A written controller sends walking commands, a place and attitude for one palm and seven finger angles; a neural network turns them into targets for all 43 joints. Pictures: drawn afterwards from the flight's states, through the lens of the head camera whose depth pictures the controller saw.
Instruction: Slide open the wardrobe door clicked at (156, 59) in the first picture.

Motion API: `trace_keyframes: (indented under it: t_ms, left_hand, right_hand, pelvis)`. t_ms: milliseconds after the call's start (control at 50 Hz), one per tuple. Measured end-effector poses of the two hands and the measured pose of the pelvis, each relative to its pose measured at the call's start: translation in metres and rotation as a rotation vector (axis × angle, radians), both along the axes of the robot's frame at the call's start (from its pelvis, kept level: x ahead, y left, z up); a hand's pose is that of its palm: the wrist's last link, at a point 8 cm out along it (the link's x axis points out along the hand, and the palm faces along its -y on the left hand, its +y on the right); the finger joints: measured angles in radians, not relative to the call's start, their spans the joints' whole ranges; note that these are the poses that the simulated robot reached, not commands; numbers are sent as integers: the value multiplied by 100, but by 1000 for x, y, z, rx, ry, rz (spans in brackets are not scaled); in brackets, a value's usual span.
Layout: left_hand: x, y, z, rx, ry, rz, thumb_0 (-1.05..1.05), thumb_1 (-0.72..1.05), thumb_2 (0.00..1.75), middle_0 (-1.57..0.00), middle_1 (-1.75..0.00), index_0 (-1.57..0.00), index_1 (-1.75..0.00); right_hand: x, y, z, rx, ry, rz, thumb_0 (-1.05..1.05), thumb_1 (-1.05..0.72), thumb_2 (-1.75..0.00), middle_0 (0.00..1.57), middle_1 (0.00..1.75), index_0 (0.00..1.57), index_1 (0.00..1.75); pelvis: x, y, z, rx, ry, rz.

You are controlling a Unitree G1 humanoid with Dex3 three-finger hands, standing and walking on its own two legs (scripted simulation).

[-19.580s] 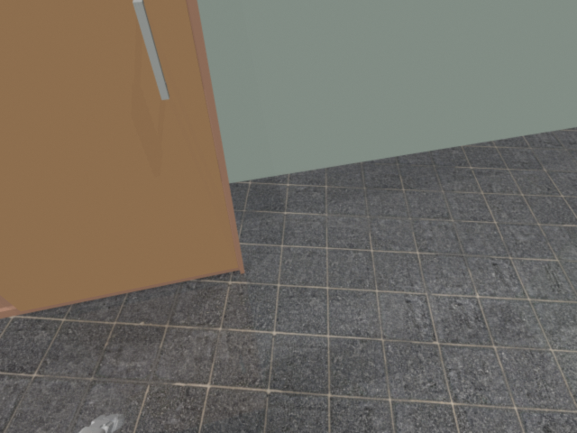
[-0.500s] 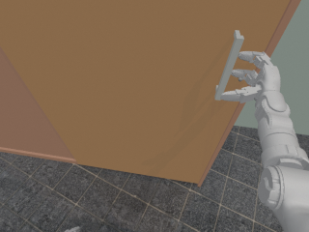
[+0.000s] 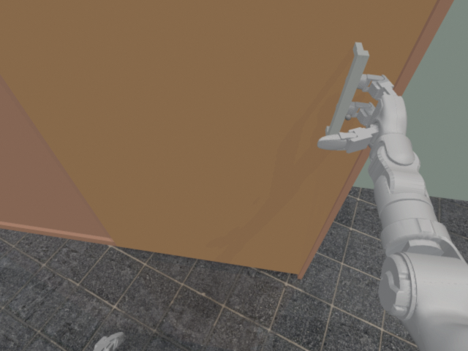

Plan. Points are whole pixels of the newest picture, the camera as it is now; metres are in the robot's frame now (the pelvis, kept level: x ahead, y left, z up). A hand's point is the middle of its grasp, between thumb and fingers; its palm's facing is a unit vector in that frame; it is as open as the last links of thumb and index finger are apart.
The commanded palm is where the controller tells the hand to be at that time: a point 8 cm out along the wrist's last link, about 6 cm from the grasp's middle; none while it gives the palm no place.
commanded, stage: slide the fingers in behind the handle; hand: right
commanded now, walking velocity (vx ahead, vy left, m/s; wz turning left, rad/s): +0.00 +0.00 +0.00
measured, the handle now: (342, 100) +0.53 -0.12 +0.17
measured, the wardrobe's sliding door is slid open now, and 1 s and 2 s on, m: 0.00 0.00 0.00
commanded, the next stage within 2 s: grip the handle and tug to test in 1.12 s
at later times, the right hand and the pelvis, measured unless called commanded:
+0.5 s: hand (334, 118) +0.48 -0.10 +0.17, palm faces +0.03 +1.00 +0.00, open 13.9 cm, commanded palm +0.45 -0.16 +0.17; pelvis +0.00 +0.01 +0.00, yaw +0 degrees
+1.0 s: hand (333, 118) +0.47 -0.10 +0.17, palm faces +0.03 +1.00 -0.01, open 14.0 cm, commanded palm +0.44 -0.15 +0.17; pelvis +0.00 +0.01 +0.00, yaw +0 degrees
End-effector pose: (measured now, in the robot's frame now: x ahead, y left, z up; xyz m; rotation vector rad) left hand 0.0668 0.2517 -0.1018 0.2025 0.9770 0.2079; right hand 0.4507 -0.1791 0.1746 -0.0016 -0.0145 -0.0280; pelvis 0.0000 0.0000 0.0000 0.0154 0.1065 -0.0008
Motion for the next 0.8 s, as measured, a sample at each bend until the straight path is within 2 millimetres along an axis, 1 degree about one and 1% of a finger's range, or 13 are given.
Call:
trace_keyframes:
  t_ms: [60, 220, 360, 480, 600, 640, 800]
  left_hand:
    - [-2, 0, -1, -7, 10, 2, 0, 90, 90, -20, -30, -20, -30]
    - [-10, 3, -4, -15, 41, 9, 0, 90, 90, -21, -30, -20, -30]
    - [-11, 7, -5, -13, 51, 12, 0, 90, 90, -21, -30, -20, -30]
    - [-9, 9, -3, -7, 34, 20, 0, 90, 90, -20, -30, -20, -30]
    - [-4, 8, -4, -20, 21, 20, 0, 90, 90, -20, -30, -20, -30]
    - [-2, 7, -4, -24, 17, 17, 0, 90, 90, -20, -30, -20, -30]
    - [8, 4, -2, -30, -3, -1, 0, 90, 90, -20, -30, -20, -30]
  right_hand:
    - [3, 5, 1, 5, 0, 6, -1, 50, -30, 30, 121, 30, 120]
    - [3, 5, 2, -7, 9, -9, -1, 50, -30, 32, 122, 31, 122]
    - [3, 17, -5, 8, 29, 12, -1, 50, -30, 31, 121, 30, 121]
    - [3, 20, -6, 5, 10, -6, -1, 50, -30, 31, 121, 31, 122]
    - [-2, 27, 2, -7, -26, 9, -1, 50, -30, 31, 121, 30, 121]
    - [-3, 30, 4, 4, -21, 10, -1, 50, -30, 30, 121, 30, 121]
    - [-7, 30, 4, -1, 6, -6, -1, 50, -30, 29, 120, 28, 120]
  pelvis:
    - [1, 1, 0, -2, 3, 2]
    - [4, 5, 0, -1, 2, -3]
    - [4, 7, 0, -2, 2, -2]
    - [4, 8, 0, -3, 2, 5]
    - [6, 8, 1, -4, -5, 6]
    - [6, 8, 2, -4, -10, 6]
    - [4, 8, 2, -4, -18, 0]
